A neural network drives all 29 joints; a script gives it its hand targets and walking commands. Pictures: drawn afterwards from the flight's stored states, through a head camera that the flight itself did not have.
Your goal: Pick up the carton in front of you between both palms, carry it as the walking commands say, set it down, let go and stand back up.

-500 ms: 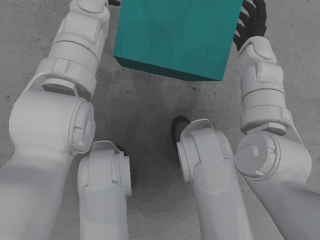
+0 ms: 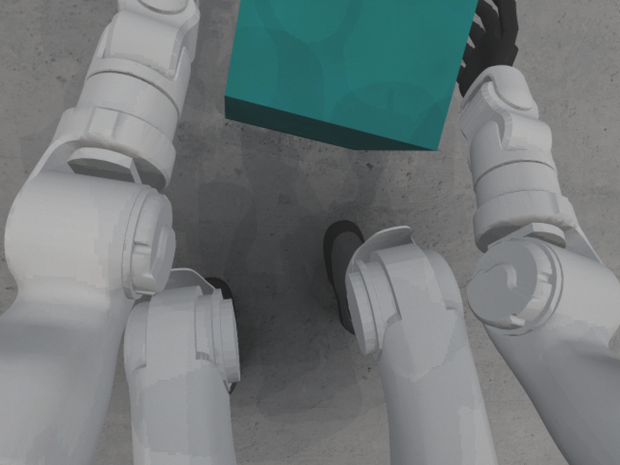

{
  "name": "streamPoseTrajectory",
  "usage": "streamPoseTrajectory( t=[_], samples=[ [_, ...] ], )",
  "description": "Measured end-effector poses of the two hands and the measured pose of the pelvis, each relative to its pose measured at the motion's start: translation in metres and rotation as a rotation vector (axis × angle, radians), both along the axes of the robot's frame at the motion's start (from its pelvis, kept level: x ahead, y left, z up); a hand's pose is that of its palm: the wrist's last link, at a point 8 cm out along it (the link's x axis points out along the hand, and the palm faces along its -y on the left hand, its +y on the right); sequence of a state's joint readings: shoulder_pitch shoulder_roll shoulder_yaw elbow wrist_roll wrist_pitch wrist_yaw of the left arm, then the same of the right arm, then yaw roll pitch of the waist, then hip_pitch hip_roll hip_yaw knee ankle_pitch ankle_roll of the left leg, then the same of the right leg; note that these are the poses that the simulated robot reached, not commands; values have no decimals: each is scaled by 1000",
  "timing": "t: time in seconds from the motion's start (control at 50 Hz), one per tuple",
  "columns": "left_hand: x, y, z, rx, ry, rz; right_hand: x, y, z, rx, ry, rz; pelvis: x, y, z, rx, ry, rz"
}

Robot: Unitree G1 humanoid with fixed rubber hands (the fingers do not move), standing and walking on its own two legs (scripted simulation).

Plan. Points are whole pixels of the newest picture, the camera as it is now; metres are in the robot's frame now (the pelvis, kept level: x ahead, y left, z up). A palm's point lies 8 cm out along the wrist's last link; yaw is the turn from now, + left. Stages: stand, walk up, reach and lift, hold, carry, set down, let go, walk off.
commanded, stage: set down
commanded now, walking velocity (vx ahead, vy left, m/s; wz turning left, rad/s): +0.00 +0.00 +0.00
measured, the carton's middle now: (328, 47) +0.53 -0.10 -0.26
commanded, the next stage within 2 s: let go in 1.26 s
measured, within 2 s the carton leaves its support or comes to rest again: neither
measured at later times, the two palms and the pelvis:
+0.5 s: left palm out of the picture +0.60 +0.08 -0.10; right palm (549, 64) +0.47 -0.27 -0.11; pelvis -0.01 -0.02 +0.03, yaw +0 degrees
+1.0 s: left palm out of the picture +0.61 +0.10 +0.05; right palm out of the picture +0.47 -0.27 +0.05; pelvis +0.01 -0.02 +0.15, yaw +1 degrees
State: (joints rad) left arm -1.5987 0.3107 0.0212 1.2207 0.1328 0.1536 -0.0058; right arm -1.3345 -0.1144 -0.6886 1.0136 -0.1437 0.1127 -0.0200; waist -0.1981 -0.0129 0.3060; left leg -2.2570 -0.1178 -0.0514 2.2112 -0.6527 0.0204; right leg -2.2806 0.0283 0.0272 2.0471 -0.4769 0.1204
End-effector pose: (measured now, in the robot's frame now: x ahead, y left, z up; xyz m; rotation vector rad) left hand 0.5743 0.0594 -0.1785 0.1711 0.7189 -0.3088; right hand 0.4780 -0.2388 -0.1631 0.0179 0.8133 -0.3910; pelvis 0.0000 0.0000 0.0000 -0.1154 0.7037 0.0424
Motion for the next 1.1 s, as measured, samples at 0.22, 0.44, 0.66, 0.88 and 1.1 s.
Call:
streamPoseTrajectory(
  t=[0.22,0.44,0.66,0.88,1.1],
  samples=[
    [8,38,-15,71,-27,66,-11,-34,-14,-33,-13,-56,-6,-10,-1,13,-1,-2],
    [28,22,54,78,-126,76,-1,-25,35,4,-146,-76,-8,-20,13,40,-7,-37],
    [33,24,135,82,-71,88,-10,-32,112,0,-161,-98,-3,-19,68,58,53,-47],
    [34,36,189,81,-92,74,-7,-29,174,-19,-169,-91,6,-19,117,59,115,-40],
    [35,36,260,78,-86,58,-9,-33,246,-19,-173,-100,17,-15,177,54,132,-37]
  ],
)
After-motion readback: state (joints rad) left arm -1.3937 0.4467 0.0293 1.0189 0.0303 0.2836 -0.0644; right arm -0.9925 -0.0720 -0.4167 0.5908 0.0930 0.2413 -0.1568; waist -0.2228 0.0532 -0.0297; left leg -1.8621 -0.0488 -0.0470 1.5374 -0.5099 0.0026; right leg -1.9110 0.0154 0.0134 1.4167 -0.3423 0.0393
